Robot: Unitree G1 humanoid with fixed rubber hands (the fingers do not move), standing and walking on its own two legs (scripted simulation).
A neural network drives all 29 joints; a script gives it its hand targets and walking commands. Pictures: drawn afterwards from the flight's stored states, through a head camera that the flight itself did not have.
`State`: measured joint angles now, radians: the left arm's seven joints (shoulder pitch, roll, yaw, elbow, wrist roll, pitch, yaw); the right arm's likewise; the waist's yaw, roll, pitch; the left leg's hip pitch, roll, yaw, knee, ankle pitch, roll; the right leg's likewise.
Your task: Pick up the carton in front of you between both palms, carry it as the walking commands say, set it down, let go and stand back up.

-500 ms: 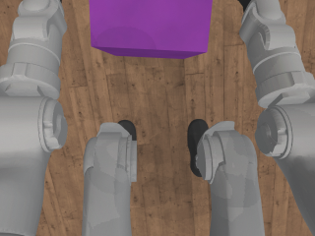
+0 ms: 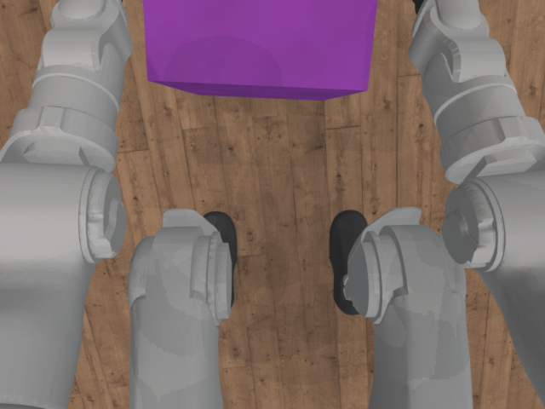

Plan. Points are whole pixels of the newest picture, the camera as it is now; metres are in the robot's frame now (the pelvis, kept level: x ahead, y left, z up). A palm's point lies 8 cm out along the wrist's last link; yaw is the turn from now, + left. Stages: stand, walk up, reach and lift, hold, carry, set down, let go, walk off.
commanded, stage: reach and lift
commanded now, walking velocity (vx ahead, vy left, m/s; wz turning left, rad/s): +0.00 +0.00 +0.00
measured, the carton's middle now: (262, 8) +0.55 +0.04 -0.25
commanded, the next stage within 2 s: none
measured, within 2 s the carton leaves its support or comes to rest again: leaves its support in 0.46 s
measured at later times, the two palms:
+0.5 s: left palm out of the picture +0.55 +0.19 -0.16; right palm out of the picture +0.56 -0.12 -0.16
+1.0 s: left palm out of the picture +0.49 +0.18 +0.04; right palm out of the picture +0.50 -0.12 +0.04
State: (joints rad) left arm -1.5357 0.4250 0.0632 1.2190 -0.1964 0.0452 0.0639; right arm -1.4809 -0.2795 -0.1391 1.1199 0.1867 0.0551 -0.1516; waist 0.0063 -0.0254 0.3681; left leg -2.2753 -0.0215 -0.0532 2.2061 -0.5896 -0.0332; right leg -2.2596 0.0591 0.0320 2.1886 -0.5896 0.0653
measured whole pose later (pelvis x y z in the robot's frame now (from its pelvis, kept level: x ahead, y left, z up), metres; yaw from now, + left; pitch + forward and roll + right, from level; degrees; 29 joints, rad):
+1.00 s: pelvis -0.01 -0.01 +0.11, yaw +2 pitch +43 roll -1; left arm -1.19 0.09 0.47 0.81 0.25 0.38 0.01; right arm -1.15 0.02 -0.56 0.72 -0.24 0.36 -0.09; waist 0.01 -0.03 -0.11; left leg -2.09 -0.10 -0.10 1.80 -0.46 -0.07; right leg -2.07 0.13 0.09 1.80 -0.48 0.08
